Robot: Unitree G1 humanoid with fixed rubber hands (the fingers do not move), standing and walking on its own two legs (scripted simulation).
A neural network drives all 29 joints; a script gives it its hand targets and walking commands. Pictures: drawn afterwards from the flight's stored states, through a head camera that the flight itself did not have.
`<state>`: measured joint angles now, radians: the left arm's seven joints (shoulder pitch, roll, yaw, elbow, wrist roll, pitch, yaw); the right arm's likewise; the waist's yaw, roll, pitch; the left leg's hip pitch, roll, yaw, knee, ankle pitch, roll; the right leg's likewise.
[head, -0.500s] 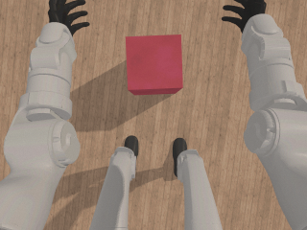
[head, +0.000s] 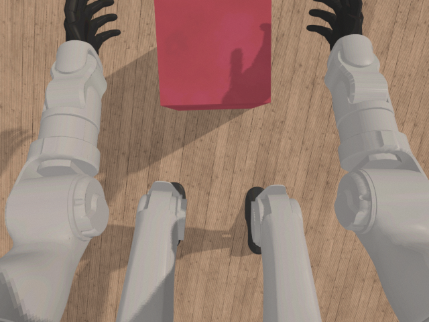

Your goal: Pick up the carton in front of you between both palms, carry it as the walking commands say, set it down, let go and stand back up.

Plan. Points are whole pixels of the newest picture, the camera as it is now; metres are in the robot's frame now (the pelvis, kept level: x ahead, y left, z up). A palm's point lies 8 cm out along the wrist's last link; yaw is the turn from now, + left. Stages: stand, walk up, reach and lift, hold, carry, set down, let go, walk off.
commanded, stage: reach and lift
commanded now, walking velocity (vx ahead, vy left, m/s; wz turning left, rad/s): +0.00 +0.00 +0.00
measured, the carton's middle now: (214, 63) +0.54 +0.01 -0.38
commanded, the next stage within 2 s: none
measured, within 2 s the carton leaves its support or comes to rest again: leaves its support in 1.30 s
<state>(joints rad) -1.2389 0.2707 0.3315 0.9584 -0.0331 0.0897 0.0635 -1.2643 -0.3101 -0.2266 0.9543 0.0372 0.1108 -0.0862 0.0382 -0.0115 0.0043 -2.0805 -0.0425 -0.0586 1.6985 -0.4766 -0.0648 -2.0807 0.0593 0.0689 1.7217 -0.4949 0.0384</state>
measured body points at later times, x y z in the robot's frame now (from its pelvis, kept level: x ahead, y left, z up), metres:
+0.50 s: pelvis -0.03 +0.00 -0.13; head +0.35 +0.00 +0.09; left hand +0.53 +0.19 -0.32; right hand +0.55 -0.17 -0.32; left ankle +0.08 +0.13 -0.47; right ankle +0.07 -0.13 -0.47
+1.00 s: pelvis -0.04 +0.00 -0.13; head +0.35 +0.00 +0.09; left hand +0.54 +0.17 -0.32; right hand +0.55 -0.14 -0.32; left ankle +0.08 +0.13 -0.47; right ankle +0.07 -0.13 -0.47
